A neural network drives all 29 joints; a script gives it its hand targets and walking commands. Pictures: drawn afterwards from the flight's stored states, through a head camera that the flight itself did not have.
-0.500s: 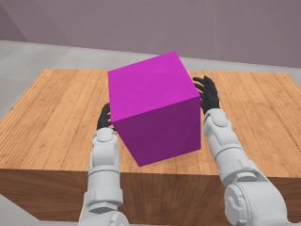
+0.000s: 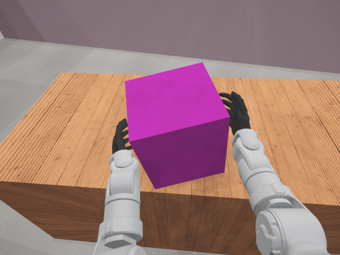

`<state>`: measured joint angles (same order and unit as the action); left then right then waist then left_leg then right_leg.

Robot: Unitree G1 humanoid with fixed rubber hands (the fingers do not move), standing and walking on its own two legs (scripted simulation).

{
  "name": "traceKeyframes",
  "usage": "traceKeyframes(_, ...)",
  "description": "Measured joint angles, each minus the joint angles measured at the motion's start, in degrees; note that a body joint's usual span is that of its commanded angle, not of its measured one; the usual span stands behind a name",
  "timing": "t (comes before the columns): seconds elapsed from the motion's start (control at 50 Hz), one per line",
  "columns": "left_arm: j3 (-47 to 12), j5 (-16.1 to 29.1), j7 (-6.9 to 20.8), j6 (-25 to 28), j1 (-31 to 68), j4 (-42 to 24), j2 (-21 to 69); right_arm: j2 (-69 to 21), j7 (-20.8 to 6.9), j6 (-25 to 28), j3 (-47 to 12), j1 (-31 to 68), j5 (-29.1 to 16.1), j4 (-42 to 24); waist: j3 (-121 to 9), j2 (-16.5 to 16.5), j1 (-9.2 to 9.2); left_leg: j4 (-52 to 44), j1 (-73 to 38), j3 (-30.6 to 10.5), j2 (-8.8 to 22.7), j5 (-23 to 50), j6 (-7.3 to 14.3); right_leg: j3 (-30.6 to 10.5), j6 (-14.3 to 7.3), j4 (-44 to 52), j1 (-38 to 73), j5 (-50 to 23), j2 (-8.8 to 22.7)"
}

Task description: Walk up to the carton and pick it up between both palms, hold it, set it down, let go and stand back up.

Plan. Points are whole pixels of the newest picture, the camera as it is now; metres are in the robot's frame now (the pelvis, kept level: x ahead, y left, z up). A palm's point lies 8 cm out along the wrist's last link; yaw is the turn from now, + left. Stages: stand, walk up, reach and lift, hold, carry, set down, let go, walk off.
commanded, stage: set down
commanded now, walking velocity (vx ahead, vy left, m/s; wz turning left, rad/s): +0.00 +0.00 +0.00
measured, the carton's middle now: (177, 129) +0.44 +0.01 +0.06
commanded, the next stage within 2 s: none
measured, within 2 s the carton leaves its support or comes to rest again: neither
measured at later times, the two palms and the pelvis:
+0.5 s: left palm (124, 139) +0.38 +0.14 +0.09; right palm (238, 113) +0.43 -0.15 +0.12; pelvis +0.02 -0.01 +0.00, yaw +0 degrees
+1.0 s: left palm (128, 154) +0.36 +0.13 +0.05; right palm (237, 125) +0.42 -0.15 +0.08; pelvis +0.01 -0.02 +0.00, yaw +0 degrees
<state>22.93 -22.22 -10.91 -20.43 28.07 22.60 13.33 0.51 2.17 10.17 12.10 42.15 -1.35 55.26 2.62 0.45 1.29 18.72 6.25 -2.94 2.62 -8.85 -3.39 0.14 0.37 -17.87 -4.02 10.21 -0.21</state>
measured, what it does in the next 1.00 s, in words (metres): stands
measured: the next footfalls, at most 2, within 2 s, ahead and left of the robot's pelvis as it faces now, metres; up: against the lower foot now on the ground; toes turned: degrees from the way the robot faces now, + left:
none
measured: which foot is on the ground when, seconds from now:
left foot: down 0.00-1.00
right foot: down 0.00-1.00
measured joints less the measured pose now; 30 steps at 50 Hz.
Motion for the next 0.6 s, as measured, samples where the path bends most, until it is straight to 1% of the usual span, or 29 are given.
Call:
traceKeyframes(0.06,0.01,0.10,-0.89,3.12,0.47,-0.09,0.03,0.02,-0.30,1.13,0.59,1.19,0.49,0.07,-2.81,-0.55,-0.19,0.02,0.42,0.01,0.12,-0.17,0.00,0.00,-0.09,-0.02,-0.42,0.18,-0.11)
traceKeyframes(0.1,0.00,0.13,-0.97,4.04,1.15,1.10,0.03,0.05,-1.17,0.45,2.80,2.36,2.57,0.13,-4.31,-0.87,-0.44,0.01,0.44,0.02,0.16,-0.36,0.08,0.02,-0.09,-0.01,-0.44,0.38,-0.15)
traceKeyframes(0.14,0.01,0.16,0.09,3.92,1.93,2.61,0.00,0.06,-1.69,-1.49,5.90,3.89,4.76,0.24,-4.56,-0.96,-0.56,-0.13,0.39,0.03,0.16,-0.37,0.26,0.03,-0.09,-0.02,-0.47,0.42,-0.16)
traceKeyframes(0.18,0.15,0.17,1.73,2.82,2.09,4.31,-0.09,0.28,-2.51,-3.73,7.95,4.66,5.88,0.46,-4.22,-0.79,-0.56,-0.37,0.28,0.05,0.16,-0.30,0.44,0.03,-0.09,-0.02,-0.48,0.40,-0.16)
traceKeyframes(0.22,0.78,0.16,3.23,1.44,2.08,6.26,-0.14,0.71,-3.29,-5.57,8.60,4.73,6.54,1.29,-3.15,-0.43,-0.56,-0.51,0.22,0.06,0.16,-0.18,0.55,0.03,-0.09,-0.02,-0.49,0.36,-0.16)
traceKeyframes(0.26,1.53,0.13,3.75,0.08,2.09,7.78,-0.14,0.83,-3.54,-6.81,8.89,4.72,7.09,2.52,-1.32,-0.02,-0.57,-0.62,0.19,0.07,0.17,-0.05,0.52,0.03,-0.09,-0.02,-0.52,0.29,-0.16)
traceKeyframes(0.3,1.87,0.10,3.18,-0.46,1.94,8.14,-0.13,0.83,-3.72,-6.25,8.95,4.67,7.23,4.10,0.93,0.33,-0.58,-0.62,0.19,0.07,0.20,0.04,0.33,0.03,-0.09,-0.02,-0.52,0.22,-0.17)
traceKeyframes(0.34,1.84,0.08,2.72,1.04,1.80,6.73,0.68,0.90,-3.78,-3.22,9.47,4.26,7.23,4.19,1.36,0.45,-0.57,-0.63,0.98,0.19,0.22,0.06,0.13,-0.09,-0.10,0.00,-1.37,0.15,-0.18)
traceKeyframes(0.4,1.85,0.06,0.06,4.63,2.13,5.92,0.75,0.68,-4.61,-0.55,9.45,4.17,7.23,4.43,-1.44,0.17,-0.59,-0.65,3.56,0.39,0.32,0.06,-0.16,-0.28,-0.14,0.01,-4.02,0.13,-0.25)
traceKeyframes(0.44,1.84,0.08,-1.49,6.90,2.53,5.40,0.85,0.63,-5.03,0.85,9.47,4.16,7.23,4.46,-3.67,-0.17,-1.02,-0.63,4.83,0.43,0.33,0.03,-0.32,-0.28,-0.30,0.00,-5.27,0.30,-0.26)
traceKeyframes(0.48,1.85,0.10,-2.38,8.37,2.90,5.38,0.86,0.63,-5.04,1.41,9.48,4.15,7.23,4.51,-5.03,-0.42,-1.87,-0.62,4.90,0.53,0.35,-0.11,-0.34,-0.29,-0.43,-0.01,-5.32,0.65,-0.27)
traceKeyframes(0.52,1.93,0.12,-2.32,8.59,2.90,5.44,0.84,0.63,-5.03,1.13,9.47,4.17,7.38,4.54,-5.83,-0.48,-2.73,-0.62,4.92,0.86,0.40,-0.15,-0.29,-0.28,-0.49,-0.01,-5.32,0.94,-0.27)
traceKeyframes(0.56,2.62,0.15,-1.02,8.14,2.89,5.93,0.71,0.64,-4.73,-0.04,9.49,4.23,8.00,4.59,-5.68,-0.47,-3.06,-0.74,4.94,1.90,0.55,-0.17,0.34,-0.12,-0.49,-0.01,-5.33,1.05,-0.28)
traceKeyframes(0.6,2.94,0.15,0.48,6.92,2.89,6.67,0.45,0.64,-4.01,-1.93,9.51,4.22,8.07,4.60,-4.53,-0.47,-3.07,-1.02,4.96,2.74,0.85,-0.18,0.50,0.33,-0.49,-0.02,-5.36,1.02,-0.36)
